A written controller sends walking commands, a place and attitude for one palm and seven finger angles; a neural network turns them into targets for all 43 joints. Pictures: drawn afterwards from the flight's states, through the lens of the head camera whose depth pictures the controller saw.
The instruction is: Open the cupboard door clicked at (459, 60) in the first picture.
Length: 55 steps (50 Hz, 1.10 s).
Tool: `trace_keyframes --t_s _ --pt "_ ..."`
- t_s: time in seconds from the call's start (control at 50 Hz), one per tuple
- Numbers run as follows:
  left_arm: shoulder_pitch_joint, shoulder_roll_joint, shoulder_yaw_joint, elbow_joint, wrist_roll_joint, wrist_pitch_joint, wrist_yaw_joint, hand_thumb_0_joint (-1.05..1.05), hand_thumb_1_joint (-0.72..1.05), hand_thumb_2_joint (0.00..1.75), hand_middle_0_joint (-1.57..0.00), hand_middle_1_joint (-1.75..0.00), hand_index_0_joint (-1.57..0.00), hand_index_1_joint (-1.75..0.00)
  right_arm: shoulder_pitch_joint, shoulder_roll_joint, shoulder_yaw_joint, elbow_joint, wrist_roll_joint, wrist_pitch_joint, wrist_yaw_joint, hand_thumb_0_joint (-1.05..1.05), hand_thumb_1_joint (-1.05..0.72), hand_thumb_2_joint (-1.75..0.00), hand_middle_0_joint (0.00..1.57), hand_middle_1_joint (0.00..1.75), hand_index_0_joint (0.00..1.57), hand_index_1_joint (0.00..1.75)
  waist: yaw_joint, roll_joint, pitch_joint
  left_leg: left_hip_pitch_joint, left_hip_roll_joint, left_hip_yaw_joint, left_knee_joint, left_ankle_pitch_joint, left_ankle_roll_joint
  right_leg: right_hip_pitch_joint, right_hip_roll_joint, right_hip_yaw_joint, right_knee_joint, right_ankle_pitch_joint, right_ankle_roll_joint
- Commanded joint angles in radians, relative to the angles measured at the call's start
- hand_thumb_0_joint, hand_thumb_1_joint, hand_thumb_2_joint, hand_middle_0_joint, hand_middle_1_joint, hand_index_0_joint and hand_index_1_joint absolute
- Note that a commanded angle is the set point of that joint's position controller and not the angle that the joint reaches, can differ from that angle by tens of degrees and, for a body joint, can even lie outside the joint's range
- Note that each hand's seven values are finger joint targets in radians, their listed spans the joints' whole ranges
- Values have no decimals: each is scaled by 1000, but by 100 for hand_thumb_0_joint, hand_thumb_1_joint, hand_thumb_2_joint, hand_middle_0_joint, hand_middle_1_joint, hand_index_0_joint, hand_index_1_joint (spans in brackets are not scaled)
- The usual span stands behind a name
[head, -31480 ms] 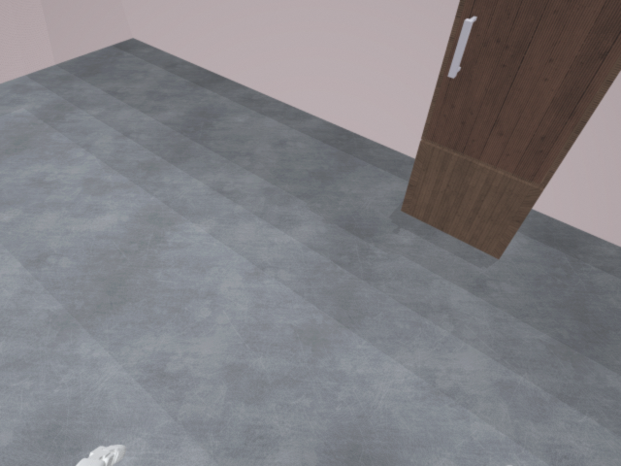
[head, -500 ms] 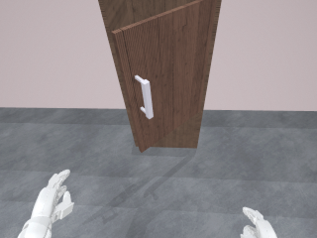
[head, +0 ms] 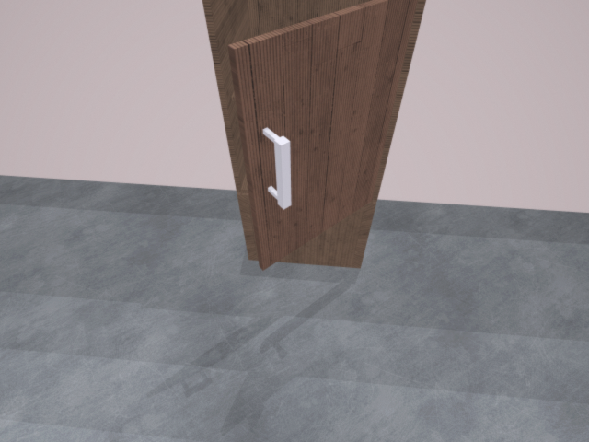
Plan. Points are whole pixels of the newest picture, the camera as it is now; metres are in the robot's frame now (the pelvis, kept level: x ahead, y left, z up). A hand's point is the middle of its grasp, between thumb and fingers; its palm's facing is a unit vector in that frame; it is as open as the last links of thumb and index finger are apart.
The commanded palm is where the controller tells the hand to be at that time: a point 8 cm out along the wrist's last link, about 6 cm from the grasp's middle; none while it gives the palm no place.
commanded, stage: let the arm hang, fingers relaxed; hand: left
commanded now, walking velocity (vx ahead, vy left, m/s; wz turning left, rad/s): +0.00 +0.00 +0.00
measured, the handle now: (276, 169) +0.59 +0.07 +0.01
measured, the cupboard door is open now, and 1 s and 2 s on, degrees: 44 44 44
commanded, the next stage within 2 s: look to check the result in 0.46 s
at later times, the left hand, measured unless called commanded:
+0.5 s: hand out of the picture +0.01 +0.16 -0.17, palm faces +0.04 -0.99 -0.17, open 7.3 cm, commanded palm none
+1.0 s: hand out of the picture +0.03 +0.16 -0.17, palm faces +0.03 -0.98 -0.19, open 7.3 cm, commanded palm none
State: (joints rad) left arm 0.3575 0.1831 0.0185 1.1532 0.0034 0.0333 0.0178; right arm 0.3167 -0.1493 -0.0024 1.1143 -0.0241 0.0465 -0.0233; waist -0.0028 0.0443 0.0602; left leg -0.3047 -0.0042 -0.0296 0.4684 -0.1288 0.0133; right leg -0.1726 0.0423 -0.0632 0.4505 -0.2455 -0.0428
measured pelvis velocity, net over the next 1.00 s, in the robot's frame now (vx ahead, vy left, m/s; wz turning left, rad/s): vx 0.04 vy -0.01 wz -0.02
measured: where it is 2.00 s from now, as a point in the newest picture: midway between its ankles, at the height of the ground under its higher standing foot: outside the picture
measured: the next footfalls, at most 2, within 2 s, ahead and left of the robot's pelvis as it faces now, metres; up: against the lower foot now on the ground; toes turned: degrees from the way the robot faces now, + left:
none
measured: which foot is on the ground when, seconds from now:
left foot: down 0.00-1.00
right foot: down 0.00-1.00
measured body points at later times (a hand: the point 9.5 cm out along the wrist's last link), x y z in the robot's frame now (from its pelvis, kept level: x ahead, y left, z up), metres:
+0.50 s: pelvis +0.02 +0.00 +0.00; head +0.02 +0.00 +0.45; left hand +0.01 +0.21 -0.16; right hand +0.00 -0.21 -0.16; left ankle +0.08 +0.11 -0.74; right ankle +0.00 -0.10 -0.74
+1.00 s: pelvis +0.04 -0.01 +0.01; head +0.05 -0.02 +0.45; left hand +0.03 +0.21 -0.15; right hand +0.03 -0.23 -0.16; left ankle +0.08 +0.11 -0.74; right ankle +0.00 -0.10 -0.74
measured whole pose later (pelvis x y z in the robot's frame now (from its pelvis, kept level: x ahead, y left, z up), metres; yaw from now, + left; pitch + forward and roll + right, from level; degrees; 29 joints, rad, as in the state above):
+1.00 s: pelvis +0.04 -0.01 +0.01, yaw -1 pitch -2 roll +0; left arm 0.29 0.13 0.01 1.15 0.00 -0.01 0.03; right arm 0.25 -0.15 0.01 1.15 -0.02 0.01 -0.04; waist 0.00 0.02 0.05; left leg -0.22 -0.01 -0.01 0.40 -0.15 0.00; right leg -0.10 0.03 -0.04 0.40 -0.28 -0.05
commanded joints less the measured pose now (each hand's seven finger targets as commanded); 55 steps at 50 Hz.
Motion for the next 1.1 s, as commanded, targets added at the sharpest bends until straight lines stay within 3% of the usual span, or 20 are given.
trace_keyframes --t_s 0.0,0.1,0.24,0.36,0.5,0.9,1.08 --pt "15 75 15 -39 4 -26 12 0 90 90 -20 -30 -20 -30 48 -97 -19 -30 -5 -25 -14 0 -90 -90 20 30 20 30 -1 -39 56 5 87 -125 -144 -235 37 -122 -112 126 -140 -221 -28" --pt "42 56 15 -28 4 -31 16 0 90 90 -20 -30 -20 -30 50 -80 -16 -19 -4 -35 -16 0 -90 -90 20 30 20 30 12 -11 37 -10 91 -131 -176 -215 40 -65 -109 114 -107 -125 -20" --pt "26 44 16 -36 4 -40 19 0 90 90 -20 -30 -20 -30 57 -52 -14 -8 -4 -41 -14 0 -90 -90 20 30 20 30 1 -31 28 29 76 -95 -149 -123 30 -73 -126 120 -121 -84 -17" --pt "10 39 13 -37 3 -43 21 0 90 90 -20 -30 -20 -30 52 -45 -13 -2 -3 -40 -14 0 -90 -90 20 30 20 30 -7 -28 59 51 73 -80 -132 -87 25 -98 -132 127 -141 -78 -17" --pt "14 41 13 -33 1 -49 21 0 90 90 -20 -30 -20 -30 35 -63 -12 -6 1 -46 -17 0 -90 -90 20 30 20 30 -5 -22 15 97 78 -73 -114 -12 25 -63 -133 127 -141 -14 -15" --pt "5 58 9 -24 -1 -52 22 0 90 90 -20 -30 -20 -30 -3 -88 -7 8 4 -48 -20 0 -90 -90 20 30 20 30 -1 -56 19 129 86 -62 -112 63 25 -20 -136 125 -155 62 -10" --pt "-5 61 7 -26 -3 -53 22 0 90 90 -20 -30 -20 -30 -14 -93 -4 14 2 -50 -21 0 -90 -90 20 30 20 30 -3 -44 7 144 87 -58 -108 105 21 6 -140 128 -154 131 -7"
